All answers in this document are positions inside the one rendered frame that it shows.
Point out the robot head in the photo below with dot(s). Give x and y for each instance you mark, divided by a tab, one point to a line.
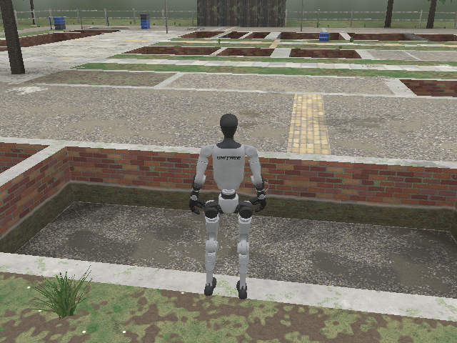
228	124

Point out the right robot upper arm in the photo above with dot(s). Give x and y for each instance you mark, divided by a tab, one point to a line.
251	152

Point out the left robot upper arm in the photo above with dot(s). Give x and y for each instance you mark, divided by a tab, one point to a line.
206	151

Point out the right robot forearm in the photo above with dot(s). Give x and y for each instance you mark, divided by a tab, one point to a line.
260	189

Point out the robot right hand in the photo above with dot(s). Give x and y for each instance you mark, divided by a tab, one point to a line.
256	201

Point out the left robot forearm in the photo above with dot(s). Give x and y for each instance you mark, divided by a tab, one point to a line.
196	189

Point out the left robot thigh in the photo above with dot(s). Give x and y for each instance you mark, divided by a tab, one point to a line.
211	211

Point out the robot left hand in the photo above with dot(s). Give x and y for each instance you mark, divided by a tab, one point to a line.
198	203

